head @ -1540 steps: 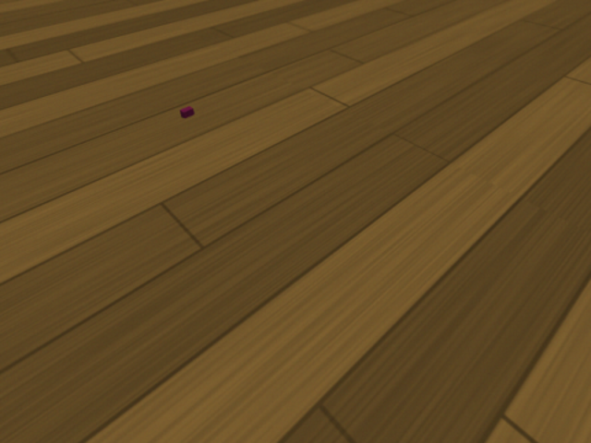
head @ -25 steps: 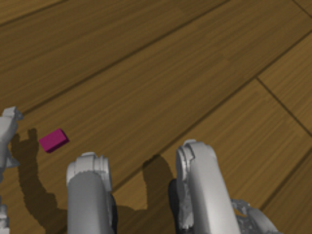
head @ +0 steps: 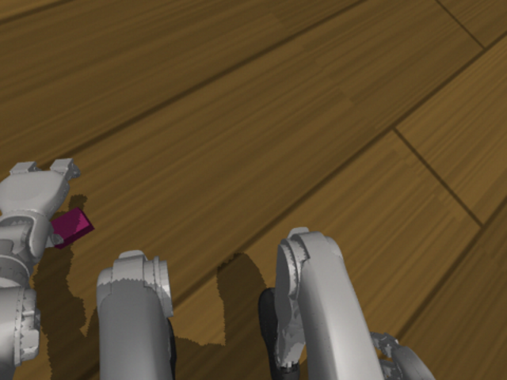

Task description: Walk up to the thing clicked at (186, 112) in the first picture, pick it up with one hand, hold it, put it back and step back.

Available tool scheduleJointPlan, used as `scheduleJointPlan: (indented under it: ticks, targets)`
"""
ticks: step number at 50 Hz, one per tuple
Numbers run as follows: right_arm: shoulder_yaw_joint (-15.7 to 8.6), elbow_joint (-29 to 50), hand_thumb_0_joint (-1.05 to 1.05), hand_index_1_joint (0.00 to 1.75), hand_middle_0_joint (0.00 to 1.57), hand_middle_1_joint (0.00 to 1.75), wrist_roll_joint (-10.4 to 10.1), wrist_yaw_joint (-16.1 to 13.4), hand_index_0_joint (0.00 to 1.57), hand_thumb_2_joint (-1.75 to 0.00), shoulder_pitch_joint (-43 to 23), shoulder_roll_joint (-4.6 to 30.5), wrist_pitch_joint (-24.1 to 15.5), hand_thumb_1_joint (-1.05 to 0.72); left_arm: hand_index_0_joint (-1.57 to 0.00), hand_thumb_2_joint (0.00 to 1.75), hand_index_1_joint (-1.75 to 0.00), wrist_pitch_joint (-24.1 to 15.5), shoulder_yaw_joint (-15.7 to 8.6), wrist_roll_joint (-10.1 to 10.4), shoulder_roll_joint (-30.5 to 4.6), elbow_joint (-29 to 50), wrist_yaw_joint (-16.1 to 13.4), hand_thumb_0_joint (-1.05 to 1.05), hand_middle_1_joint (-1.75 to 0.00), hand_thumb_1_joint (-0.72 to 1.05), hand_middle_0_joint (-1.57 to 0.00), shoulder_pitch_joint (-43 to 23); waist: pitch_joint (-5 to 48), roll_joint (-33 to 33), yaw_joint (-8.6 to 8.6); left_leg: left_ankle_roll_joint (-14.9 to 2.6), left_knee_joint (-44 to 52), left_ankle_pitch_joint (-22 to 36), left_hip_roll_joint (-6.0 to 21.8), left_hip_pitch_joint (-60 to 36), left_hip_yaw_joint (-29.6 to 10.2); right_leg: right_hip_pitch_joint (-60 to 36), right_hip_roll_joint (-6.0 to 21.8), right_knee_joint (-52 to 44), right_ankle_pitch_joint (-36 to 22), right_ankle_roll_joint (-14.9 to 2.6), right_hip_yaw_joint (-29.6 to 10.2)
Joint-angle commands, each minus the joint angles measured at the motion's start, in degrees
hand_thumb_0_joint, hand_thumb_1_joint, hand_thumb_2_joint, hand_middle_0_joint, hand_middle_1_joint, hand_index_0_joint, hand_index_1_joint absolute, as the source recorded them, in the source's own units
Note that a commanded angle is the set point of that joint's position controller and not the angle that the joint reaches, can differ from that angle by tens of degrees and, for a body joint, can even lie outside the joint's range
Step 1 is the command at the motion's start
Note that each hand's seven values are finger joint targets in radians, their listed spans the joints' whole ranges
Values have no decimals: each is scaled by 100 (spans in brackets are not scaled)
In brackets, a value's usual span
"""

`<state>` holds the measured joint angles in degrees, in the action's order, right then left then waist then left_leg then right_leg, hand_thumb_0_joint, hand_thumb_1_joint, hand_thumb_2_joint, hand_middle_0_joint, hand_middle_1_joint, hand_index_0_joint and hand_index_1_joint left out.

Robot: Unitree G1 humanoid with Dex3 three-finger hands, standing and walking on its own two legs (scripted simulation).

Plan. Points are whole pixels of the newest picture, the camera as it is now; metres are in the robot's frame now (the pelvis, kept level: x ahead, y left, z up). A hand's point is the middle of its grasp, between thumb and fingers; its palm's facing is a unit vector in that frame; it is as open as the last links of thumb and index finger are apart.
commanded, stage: home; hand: left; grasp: from above
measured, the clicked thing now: (69, 228) +0.42 +0.31 -0.32
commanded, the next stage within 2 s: none
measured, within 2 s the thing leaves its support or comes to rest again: neither
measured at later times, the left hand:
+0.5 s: hand (6, 225) +0.37 +0.30 -0.05, palm faces -0.31 -0.45 -0.84, open 9.1 cm
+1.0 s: hand out of the picture +0.26 +0.23 +0.17, palm faces +0.05 -0.93 -0.36, open 7.4 cm
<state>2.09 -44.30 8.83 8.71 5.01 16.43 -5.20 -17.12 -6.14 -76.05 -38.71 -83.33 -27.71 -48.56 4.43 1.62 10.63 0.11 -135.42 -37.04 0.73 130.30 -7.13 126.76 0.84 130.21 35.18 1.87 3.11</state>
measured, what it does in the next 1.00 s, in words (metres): rises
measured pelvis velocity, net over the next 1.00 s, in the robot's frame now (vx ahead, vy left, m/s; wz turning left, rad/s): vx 0.04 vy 0.00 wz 0.09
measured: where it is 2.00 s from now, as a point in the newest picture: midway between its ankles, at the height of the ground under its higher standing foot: (224, 371)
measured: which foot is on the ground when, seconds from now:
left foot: down 0.00-1.00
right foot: down 0.00-1.00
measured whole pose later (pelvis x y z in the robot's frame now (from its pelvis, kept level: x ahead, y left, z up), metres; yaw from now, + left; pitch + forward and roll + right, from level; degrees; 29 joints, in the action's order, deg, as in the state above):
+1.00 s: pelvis +0.04 +0.00 +0.26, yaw +5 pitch +24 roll -4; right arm 1.6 -30.0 -2.6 -3.4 6.3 11.8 -6.3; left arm 18.0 -3.2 -3.2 -17.9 -3.7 -3.2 11.9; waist 10.5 -1.6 2.2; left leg 0.8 -87.9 -34.5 1.9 77.7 -3.9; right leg 75.4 1.5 84.4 33.1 1.0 3.3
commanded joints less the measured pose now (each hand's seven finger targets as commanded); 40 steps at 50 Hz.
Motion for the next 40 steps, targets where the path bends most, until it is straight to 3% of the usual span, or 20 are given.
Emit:
scheduleJointPlan:
  ticks: [1,3,4,5,6,9,10,13,14,17,20,21,23,25,28,29,32,35,37,40]
  targets:
    - [-349,178,0,30,20,30,131,-60,20,-89,849,1427,-172,-88,-22,92,-71,233,-785,124,-2335,678,-575,0,-68,-24,-25,-1710,3486,-1665,-162,-183,1455,105,-198,-2672,569,-1345,-200,-1067,-34,-341,520]
    - [-372,161,0,30,20,30,143,-27,20,-89,924,1360,-225,-88,-23,94,-70,324,-652,290,-2105,665,-519,0,-68,-19,-25,-1553,3686,-1745,-139,-171,1431,49,-179,-2678,576,-1413,-211,-1063,48,-375,468]
    - [-430,205,0,30,20,30,141,-21,20,-89,959,1436,-249,-88,-24,100,-73,341,-840,439,-2254,989,-485,0,-71,-12,-26,-1460,4010,-1858,-234,-179,1470,147,-187,-2843,587,-1550,-184,-1085,-79,-354,503]
    - [-458,190,0,30,20,30,110,-4,20,-89,1018,1394,-259,-88,-31,92,-77,406,-811,607,-2141,1056,-413,0,-78,-20,-30,-1146,4202,-1955,-324,-156,1494,231,-189,-2921,611,-1674,-183,-1081,-155,-388,468]
    - [-515,216,0,30,20,30,108,18,20,-89,1049,1385,-295,-88,-24,100,-75,461,-729,715,-2035,1155,-301,0,-72,-12,-27,-1030,4147,-1914,-271,-156,1506,242,-185,-2901,628,-1686,-180,-1087,-208,-390,477]
    - [-746,235,0,30,20,30,-16,61,20,-89,1309,1391,-318,-88,-29,92,-77,542,-756,1192,-1916,2113,58,0,-78,-20,-28,-655,4633,-2050,-407,-124,1660,541,-163,-3270,624,-2050,-151,-1207,-545,-424,441]
    - [-792,233,0,30,20,30,-80,69,20,-90,1361,1401,-300,-89,-24,100,-69,583,-624,1344,-1751,2297,203,0,-70,-12,-26,-509,4583,-1968,-393,-132,1723,545,-152,-3224,631,-2158,-146,-1320,-588,-415,415]
    - [-943,355,0,30,20,30,-281,49,20,-90,1495,1434,-213,-89,-23,101,-62,653,-665,1755,-1617,3179,586,0,-61,12,-25,3,4903,-1617,-475,-149,1828,951,-145,-3333,658,-2677,-162,-1523,-1061,-384,358]
    - [-949,328,0,30,20,30,-361,33,20,-90,1561,1331,-179,-89,-23,101,-62,728,-446,1931,-1255,3265,738,0,-60,20,-25,213,4803,-1450,-449,-174,1903,902,-148,-3308,663,-2764,-173,-1706,-1048,-360,321]
    - [-993,494,0,30,20,30,-564,-28,20,-90,1512,1287,-126,-89,-23,99,-54,937,-448,2593,-972,4259,1106,0,-52,39,-24,793,4763,-1284,-602,-167,2316,983,-137,-3638,559,-3081,-155,-2055,-1122,-359,301]
    - [-999,694,0,30,20,30,-731,-125,20,-90,1254,1213,-57,-89,-23,103,-49,1171,-296,3190,-455,4721,1538,0,-48,63,-24,1516,4201,-1064,-585,-155,2758,758,-103,-3815,340,-2992,-138,-2329,-952,-361,297]
    - [-974,748,0,30,20,30,-761,-157,20,-90,1171,1170,-30,-89,-24,106,-50,1247,-238,3358,-360,4853,1690,0,-49,71,-25,1771,4089,-947,-619,-164,2840,783,-83,-3823,351,-3116,-159,-2442,-970,-359,275]
    - [-947,929,0,30,20,30,-831,-249,20,-90,984,1116,15,-89,-25,113,-50,1366,-419,3740,-425,5463,1901,0,-50,86,-26,2089,3995,-906,-742,-181,3155,560,-89,-3891,283,-3332,-142,-2660,-791,-356,222]
    - [-912,1101,0,30,20,30,-896,-321,20,-90,729,1079,31,-90,-24,109,-44,1496,-239,4112,-126,5876,2148,0,-44,96,-24,2540,3756,-916,-780,-151,3503,475,-28,-4226,207,-3388,-133,-2844,-697,-358,194]
    - [-855,1339,0,30,20,30,-964,-460,20,-90,475,958,15,-90,-21,95,-34,1644,-235,4684,106,6547,2347,0,-34,92,-21,2815,3521,-740,-741,-186,3805,240,2,-4402,279,-3768,-145,-3302,-520,-332,107]
    - [-832,1423,0,30,20,30,-980,-500,20,-90,396,909,-3,-90,-21,96,-34,1692,-83,4829,347,6781,2415,0,-34,92,-21,3016,3424,-736,-699,-186,3899,260,-4,-4471,334,-3892,-142,-3454,-516,-341,67]
    - [-798,1618,0,30,20,30,-1007,-644,20,-90,213,874,-59,-90,-22,101,-38,1853,-262,5254,306,7476,2469,0,-38,94,-22,3328,3572,-971,-787,-163,4269,289,11,-4966,321,-4215,-127,-3721,-514,-349,13]
    - [-753,1803,0,30,20,30,-1032,-789,20,-90,97,797,-112,-90,-20,92,-32,2102,-193,5652,556,7946,2484,0,-32,91,-21,3744,3341,-934,-735,-152,4709,79,22,-5323,314,-4527,-112,-4160,-344,-333,-25]
    - [-709,1862,0,30,20,30,-1057,-893,20,-90,16,788,-156,-90,-20,90,-30,2293,-221,5975,635,8148,2478,0,-30,90,-20,4154,3214,-1019,-794,-115,5083,-5,45,-5718,196,-4671,-105,-4345,-269,-327,-12]
    - [-682,2050,0,30,20,30,-1087,-1025,20,-90,4,727,-211,-90,-20,90,-30,2596,-175,6443,826,8708,2484,0,-30,90,-20,4646,3322,-1064,-773,-86,5485,99,39,-6311,150,-5095,-99,-4763,-335,-316,-26]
